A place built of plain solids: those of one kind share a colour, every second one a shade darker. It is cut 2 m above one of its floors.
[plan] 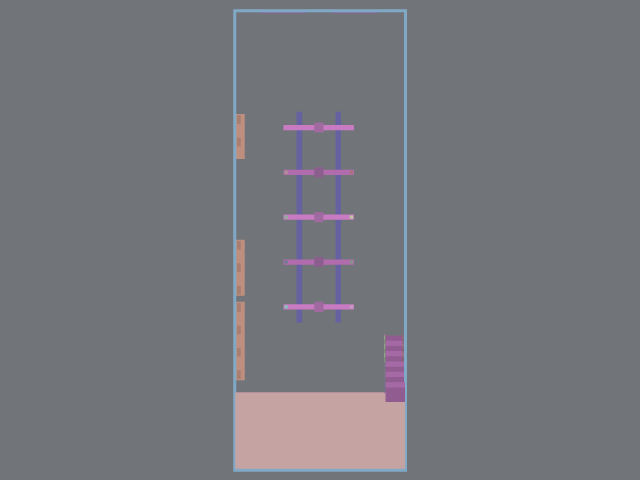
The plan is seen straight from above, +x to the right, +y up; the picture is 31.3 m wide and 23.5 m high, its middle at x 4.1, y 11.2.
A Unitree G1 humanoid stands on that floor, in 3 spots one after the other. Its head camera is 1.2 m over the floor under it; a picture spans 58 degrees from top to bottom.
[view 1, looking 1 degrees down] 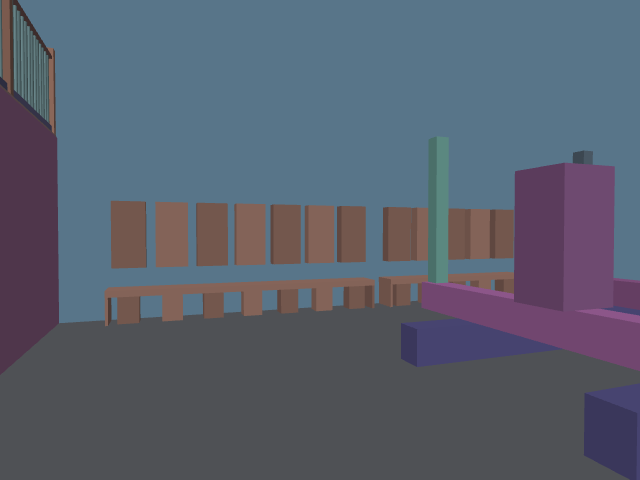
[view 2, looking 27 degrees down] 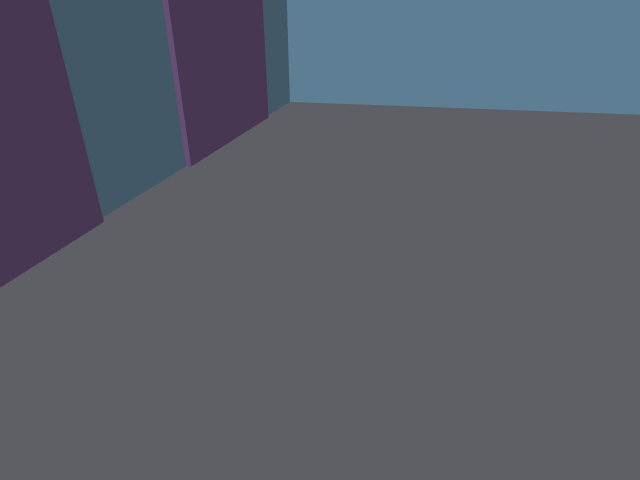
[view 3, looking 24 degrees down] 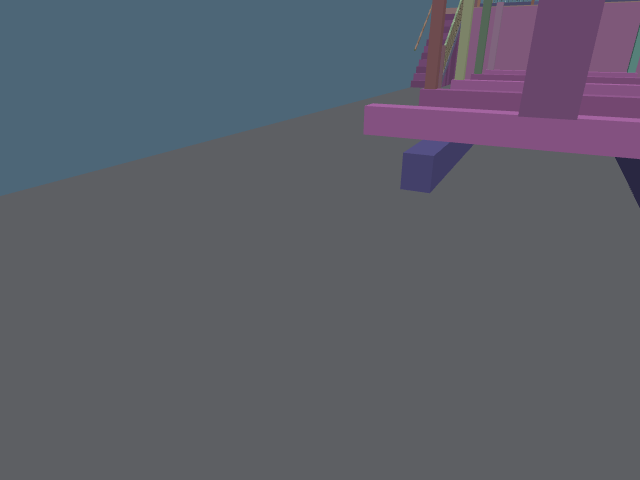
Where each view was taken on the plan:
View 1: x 6.54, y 5.03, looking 160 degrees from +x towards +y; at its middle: kit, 6.73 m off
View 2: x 1.16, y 20.35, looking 12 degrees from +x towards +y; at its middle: ground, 2.64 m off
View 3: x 4.04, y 21.25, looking -63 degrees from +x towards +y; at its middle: ground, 2.95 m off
